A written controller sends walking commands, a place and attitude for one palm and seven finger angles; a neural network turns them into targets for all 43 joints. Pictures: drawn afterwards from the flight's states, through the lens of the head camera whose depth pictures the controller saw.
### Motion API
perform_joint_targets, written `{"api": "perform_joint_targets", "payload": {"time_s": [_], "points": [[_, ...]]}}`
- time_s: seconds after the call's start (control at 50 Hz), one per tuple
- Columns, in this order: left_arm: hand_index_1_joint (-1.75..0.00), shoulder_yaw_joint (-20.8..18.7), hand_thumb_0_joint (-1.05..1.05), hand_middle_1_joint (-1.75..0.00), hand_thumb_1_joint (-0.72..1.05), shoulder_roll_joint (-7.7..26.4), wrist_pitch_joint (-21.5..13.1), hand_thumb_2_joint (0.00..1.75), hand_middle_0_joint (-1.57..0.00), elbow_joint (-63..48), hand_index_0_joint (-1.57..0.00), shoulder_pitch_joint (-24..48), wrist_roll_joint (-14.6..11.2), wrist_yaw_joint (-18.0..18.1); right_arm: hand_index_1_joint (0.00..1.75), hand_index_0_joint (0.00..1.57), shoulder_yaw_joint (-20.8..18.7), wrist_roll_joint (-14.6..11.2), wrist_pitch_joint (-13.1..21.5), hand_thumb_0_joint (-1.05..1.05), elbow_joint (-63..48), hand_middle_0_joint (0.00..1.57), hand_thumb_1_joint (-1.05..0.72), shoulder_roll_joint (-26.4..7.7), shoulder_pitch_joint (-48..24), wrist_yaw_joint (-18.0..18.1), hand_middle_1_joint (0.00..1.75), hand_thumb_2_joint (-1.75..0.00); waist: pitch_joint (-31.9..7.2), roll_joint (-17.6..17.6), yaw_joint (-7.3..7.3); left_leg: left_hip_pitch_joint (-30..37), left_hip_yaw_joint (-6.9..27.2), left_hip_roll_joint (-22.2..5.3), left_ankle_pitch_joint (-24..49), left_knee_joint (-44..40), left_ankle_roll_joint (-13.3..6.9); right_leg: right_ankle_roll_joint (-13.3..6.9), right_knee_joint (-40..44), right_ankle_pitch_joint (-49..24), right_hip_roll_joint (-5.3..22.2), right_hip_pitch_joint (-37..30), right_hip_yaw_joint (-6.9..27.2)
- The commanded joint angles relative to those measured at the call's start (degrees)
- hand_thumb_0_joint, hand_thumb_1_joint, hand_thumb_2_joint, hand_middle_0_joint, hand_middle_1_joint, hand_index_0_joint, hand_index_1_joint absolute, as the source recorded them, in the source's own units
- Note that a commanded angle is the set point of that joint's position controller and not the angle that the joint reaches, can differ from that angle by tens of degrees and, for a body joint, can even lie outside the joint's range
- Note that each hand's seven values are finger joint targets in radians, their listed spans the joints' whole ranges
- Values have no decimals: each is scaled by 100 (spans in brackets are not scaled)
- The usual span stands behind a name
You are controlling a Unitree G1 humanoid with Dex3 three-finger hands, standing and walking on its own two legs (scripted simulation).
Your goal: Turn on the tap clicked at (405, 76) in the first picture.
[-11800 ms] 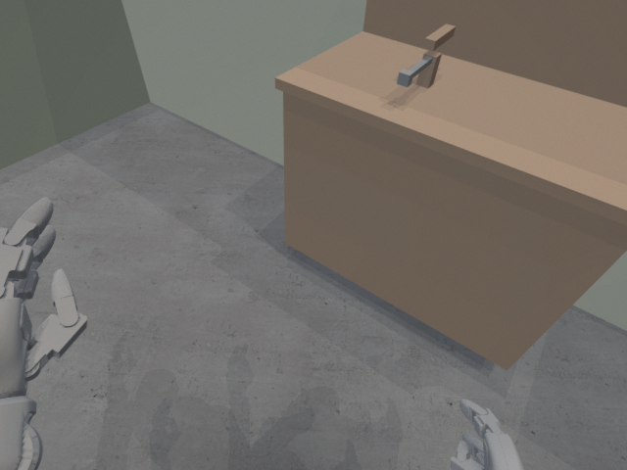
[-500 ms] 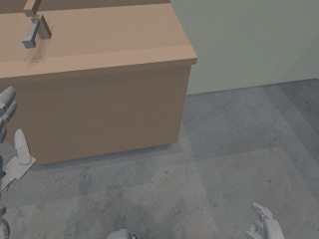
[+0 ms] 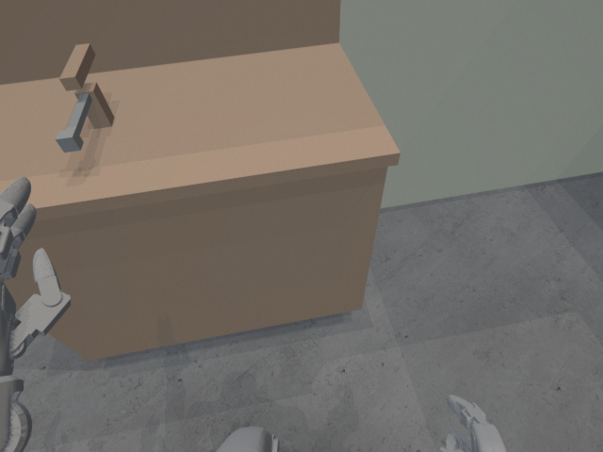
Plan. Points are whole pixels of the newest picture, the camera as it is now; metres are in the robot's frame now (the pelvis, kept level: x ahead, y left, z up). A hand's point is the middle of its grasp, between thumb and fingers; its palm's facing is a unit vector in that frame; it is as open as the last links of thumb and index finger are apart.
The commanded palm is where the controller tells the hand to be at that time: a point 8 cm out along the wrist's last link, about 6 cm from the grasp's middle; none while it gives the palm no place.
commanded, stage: take the last steps up to it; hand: left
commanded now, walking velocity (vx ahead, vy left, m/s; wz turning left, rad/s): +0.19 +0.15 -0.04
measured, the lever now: (69, 140) +0.55 +0.45 +0.10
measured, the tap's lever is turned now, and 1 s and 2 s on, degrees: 0 0 0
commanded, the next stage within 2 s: come to a stop and stand still in 0.24 s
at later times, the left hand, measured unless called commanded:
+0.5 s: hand (46, 231) +0.29 +0.29 +0.19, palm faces +0.34 -0.83 -0.43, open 7.4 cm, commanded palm +0.24 +0.34 +0.18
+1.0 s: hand out of the picture +0.32 +0.34 +0.22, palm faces +0.49 -0.78 -0.40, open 7.4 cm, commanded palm +0.22 +0.33 +0.18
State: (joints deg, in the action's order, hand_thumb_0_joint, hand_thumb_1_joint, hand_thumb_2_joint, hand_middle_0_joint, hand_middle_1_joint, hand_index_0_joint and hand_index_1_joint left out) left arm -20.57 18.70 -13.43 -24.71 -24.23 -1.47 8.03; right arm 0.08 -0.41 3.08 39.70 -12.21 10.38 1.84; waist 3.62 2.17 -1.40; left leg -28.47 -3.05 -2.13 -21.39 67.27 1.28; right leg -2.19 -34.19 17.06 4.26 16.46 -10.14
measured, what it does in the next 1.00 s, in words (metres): steps on the spot: left foot, then right foot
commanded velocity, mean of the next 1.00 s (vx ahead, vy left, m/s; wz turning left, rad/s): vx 0.03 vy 0.01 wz -0.02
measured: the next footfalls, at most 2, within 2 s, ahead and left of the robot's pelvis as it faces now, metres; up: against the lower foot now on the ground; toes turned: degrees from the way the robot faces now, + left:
left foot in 0.22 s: +0.13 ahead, +0.18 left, +0.00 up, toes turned +3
right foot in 0.52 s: +0.13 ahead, -0.02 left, +0.00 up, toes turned -8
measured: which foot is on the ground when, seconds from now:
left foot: up 0.00-0.20, down 0.22-1.00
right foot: down 0.00-0.22, up 0.24-0.50, down 0.52-1.00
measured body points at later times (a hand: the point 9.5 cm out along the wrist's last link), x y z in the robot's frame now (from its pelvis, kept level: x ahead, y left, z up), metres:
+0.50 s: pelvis +0.06 +0.07 +0.00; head +0.09 +0.07 +0.45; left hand +0.26 +0.34 +0.21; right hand +0.22 -0.12 -0.09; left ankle +0.10 +0.18 -0.73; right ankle +0.08 -0.02 -0.73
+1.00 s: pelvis +0.05 +0.06 +0.00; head +0.08 +0.07 +0.45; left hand +0.29 +0.38 +0.24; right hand +0.21 -0.18 -0.08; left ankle +0.09 +0.18 -0.73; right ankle +0.09 -0.02 -0.73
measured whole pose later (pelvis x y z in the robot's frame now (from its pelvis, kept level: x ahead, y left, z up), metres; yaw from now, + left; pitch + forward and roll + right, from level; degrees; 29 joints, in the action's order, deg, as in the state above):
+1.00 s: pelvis +0.05 +0.06 +0.00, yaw -3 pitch -2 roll +0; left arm -27.0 28.4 -12.9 -15.7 -6.1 -1.9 6.3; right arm -0.5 -1.0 7.5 34.8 -13.6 11.6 1.3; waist 5.1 -1.0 -3.4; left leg -15.8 -6.2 -3.2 -12.4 29.9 -0.1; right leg -3.5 -28.6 11.9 -1.0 15.5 -6.5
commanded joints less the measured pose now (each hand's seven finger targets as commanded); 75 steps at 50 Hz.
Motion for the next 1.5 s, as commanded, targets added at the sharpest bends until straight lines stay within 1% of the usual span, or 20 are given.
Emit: {"api": "perform_joint_targets", "payload": {"time_s": [0.0,0.1,0.16,0.2,0.24,0.3,0.46,0.56,0.64,0.74,0.84,0.86,0.88,0.9,0.94,0.98,1.06,1.2,1.36,1.48], "points": [[-30,-680,0,-30,90,1299,-558,90,-20,-1601,-20,211,45,106,30,20,-249,32,284,0,-1074,20,-90,-474,-407,71,30,-90,-710,-881,157,-333,120,-428,365,-1080,12,-490,1452,-2487,1583,-827,1079],[-30,-931,0,-30,90,1356,-468,90,-20,-1972,-20,-246,3,254,30,20,-315,65,313,0,-1351,20,-90,-373,-295,118,30,-90,-1063,-1121,10,841,-664,-14,619,-3210,-58,-427,1058,-2210,1374,-1092,967],[-30,-923,0,-30,90,1305,-489,90,-20,-1908,-20,-20,16,263,30,20,-421,25,309,0,-1372,20,-90,-478,-159,225,30,-90,-1050,-368,140,1919,-715,-16,1091,-4255,-116,-103,233,-1304,911,-575,825],[-30,-783,0,-30,90,1179,-538,90,-20,-1951,-20,210,5,241,30,20,-518,-45,339,0,-1448,20,-90,-752,-49,208,30,-90,-1082,1390,192,2757,1379,-1563,2566,-4635,-847,332,-1821,1452,-76,1016,239],[-30,-855,0,-30,90,1351,-546,90,-20,-1509,-20,189,28,194,30,20,-452,9,392,0,-1350,20,-90,-636,-187,207,30,-90,-884,1595,188,2200,2134,-2053,1663,-5015,-1471,276,-3172,1870,18,1570,735],[-30,-615,0,-30,90,1166,-540,90,-20,-2110,-20,172,5,125,30,20,-423,-55,486,0,-1269,20,-90,-598,-237,137,30,-90,-968,1224,140,2366,960,-1561,2414,-4653,-1234,364,-2420,1239,87,1496,554],[-30,-831,0,-30,90,1273,-118,90,-20,-1659,-20,-183,-108,174,30,20,-106,23,418,0,-1321,20,-90,-482,-227,148,30,-90,-1040,670,134,1611,377,-1397,2473,-4403,-522,365,688,-248,-298,-604,386],[-30,-559,0,-30,90,1078,48,90,-20,-1305,-20,54,-191,101,30,20,-86,-18,352,0,-1297,20,-90,-384,-110,110,30,-90,-1074,-1041,226,1308,-178,-166,542,-3201,59,-338,1289,-2211,958,-546,2089],[-30,-598,0,-30,90,1200,54,90,-20,-1452,-20,199,-109,177,30,20,-12,3,295,0,-1270,20,-90,-372,-256,168,30,-90,-978,-926,174,1301,83,-104,651,-3622,-34,-259,1268,-1657,901,-654,1752],[-30,-562,0,-30,90,1153,-67,90,-20,-1653,-20,13,-58,173,30,20,-40,44,224,0,-1400,20,-90,-524,-444,277,30,-90,-793,574,58,1266,778,-905,1545,-4723,-324,203,749,-649,-15,-620,961],[-30,-449,0,-30,90,1014,-82,90,-20,-1468,-20,-33,-68,165,30,20,-130,5,275,0,-1424,20,-90,-563,-284,278,30,-90,-864,468,78,1114,407,-681,1324,-4440,-208,154,915,-1081,80,-838,1154],[-30,-3758,0,-30,90,5607,-612,90,-20,-2314,-20,5762,677,56,30,20,-460,338,723,0,-1223,20,-90,-838,580,224,30,-90,49,-769,-215,536,-41,-455,1272,-3387,-289,455,1887,-1786,282,6,1751],[-30,-2672,0,-30,90,3947,-435,90,-20,-569,-20,4970,236,-73,30,20,-309,57,731,0,-968,20,-90,-471,170,182,30,-90,-573,-99,74,1260,6,-137,1103,-3542,-122,-415,1518,-2218,832,-248,1899],[-30,-1007,0,-30,90,1837,-317,90,-20,810,-20,3103,117,-251,30,20,-307,52,881,0,-1128,20,-90,-532,68,107,30,-90,-1048,29,54,1795,91,-19,1051,-3778,-88,-376,1167,-2396,733,-259,2141],[-30,-121,0,-30,90,745,-258,90,-20,208,-20,962,-153,-365,30,20,-318,-136,836,0,-1408,20,-90,-619,45,-87,30,-90,-1195,690,-76,1989,-54,-189,1253,-4208,-264,227,1083,-1682,322,-715,1584],[-30,113,0,-30,90,515,-160,90,-20,-500,-20,-25,-186,-341,30,20,-292,-169,806,0,-1602,20,-90,-603,-133,-247,30,-90,-1121,398,-128,1770,189,-432,1157,-4427,-367,320,1029,-948,114,-803,1286],[-30,-742,0,-30,90,1384,-21,90,-20,-937,-20,-29,-120,-170,30,20,-165,-85,749,0,-1752,20,-90,-609,-237,-104,30,-90,-654,-1245,-70,1409,95,-219,97,-4316,-272,172,1868,724,98,-189,1463],[-30,-868,0,-30,90,1483,-197,90,-20,-1523,-20,1269,-43,-42,30,20,-58,64,913,0,-1694,20,-90,-579,-285,115,30,-90,-682,733,-6,1472,307,-393,-267,-5039,-336,83,1393,344,-222,-363,1248],[-30,-244,0,-30,90,834,-64,90,-20,-874,-20,800,5,-94,30,20,-57,78,959,0,-1540,20,-90,-595,-225,-4,30,-90,-680,-170,-14,1568,192,-199,551,-4831,-208,114,1667,-433,-224,-546,1201],[-30,-571,0,-30,90,1202,-37,90,-20,-1287,-20,759,-38,-81,30,20,-60,106,752,0,-1650,20,-90,-598,-319,31,30,-90,-982,248,-3,1843,218,-165,1826,-4803,-85,104,1292,-1429,-308,-762,954]]}}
